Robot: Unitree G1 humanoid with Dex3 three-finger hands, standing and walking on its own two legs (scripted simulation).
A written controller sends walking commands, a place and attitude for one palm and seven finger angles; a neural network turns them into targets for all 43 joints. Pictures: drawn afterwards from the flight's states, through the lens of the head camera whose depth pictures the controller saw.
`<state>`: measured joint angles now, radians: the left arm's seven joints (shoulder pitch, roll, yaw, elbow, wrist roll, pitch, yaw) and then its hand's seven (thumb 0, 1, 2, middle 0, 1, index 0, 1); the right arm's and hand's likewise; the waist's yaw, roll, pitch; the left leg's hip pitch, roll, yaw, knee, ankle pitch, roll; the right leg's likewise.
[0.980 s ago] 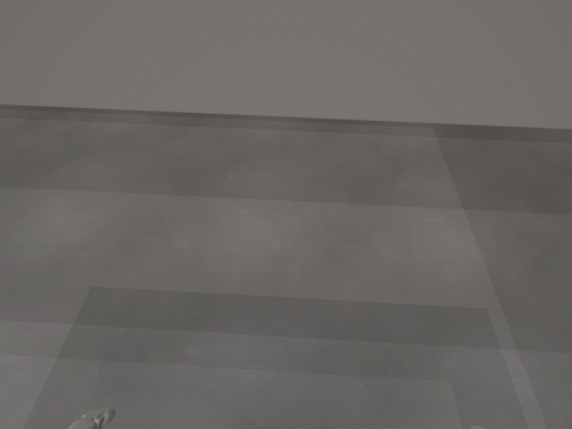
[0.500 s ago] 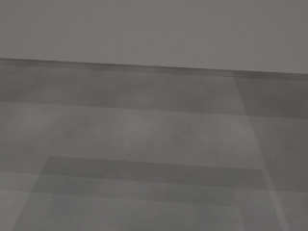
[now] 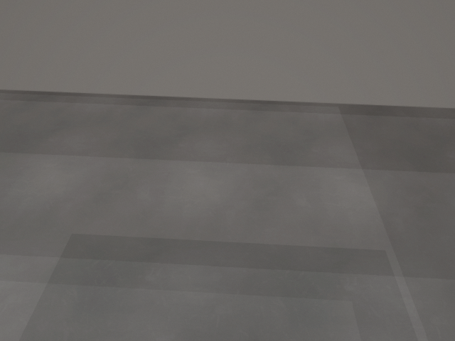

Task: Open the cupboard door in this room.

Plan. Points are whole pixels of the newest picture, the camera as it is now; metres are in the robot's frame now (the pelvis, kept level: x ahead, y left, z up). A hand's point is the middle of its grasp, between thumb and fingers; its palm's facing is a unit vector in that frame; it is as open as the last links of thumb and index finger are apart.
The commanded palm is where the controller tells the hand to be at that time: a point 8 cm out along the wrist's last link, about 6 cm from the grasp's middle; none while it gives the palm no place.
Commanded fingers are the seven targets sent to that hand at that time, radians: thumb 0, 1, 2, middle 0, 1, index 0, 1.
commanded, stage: turn or walk to find it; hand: left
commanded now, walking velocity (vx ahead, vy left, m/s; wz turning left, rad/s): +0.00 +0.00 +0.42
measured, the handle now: out of the picture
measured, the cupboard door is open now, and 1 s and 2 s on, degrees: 0 0 0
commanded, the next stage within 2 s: none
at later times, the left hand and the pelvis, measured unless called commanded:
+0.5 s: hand out of the picture +0.03 +0.22 -0.18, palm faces +0.15 -0.96 -0.24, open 7.4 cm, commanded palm none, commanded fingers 0.00 0.90 0.90 -0.20 -0.30 -0.20 -0.30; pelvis -0.02 +0.01 -0.01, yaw +9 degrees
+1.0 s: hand out of the picture -0.10 +0.18 -0.18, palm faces +0.42 -0.87 -0.25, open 7.4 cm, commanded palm none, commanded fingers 0.00 0.90 0.90 -0.20 -0.30 -0.20 -0.30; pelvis -0.05 -0.01 -0.01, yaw +24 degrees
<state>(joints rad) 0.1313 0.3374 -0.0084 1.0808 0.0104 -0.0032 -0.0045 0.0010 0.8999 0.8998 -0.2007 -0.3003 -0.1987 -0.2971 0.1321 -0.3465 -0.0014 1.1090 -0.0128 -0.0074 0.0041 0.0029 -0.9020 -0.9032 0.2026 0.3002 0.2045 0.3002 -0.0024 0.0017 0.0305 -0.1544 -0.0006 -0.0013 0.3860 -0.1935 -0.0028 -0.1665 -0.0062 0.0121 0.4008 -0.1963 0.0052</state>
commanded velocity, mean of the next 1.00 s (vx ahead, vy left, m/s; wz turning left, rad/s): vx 0.00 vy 0.00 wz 0.42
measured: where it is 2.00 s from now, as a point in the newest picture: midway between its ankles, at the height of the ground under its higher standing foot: outside the picture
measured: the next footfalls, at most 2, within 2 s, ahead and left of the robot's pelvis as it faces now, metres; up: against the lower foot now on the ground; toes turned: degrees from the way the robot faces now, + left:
right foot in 0.64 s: +0.01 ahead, -0.13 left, +0.00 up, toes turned +13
left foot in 1.04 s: -0.09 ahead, +0.11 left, +0.00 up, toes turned +29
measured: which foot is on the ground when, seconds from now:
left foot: down 0.00-0.64, up 0.66-1.00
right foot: down 0.00-0.32, up 0.34-0.62, down 0.64-1.00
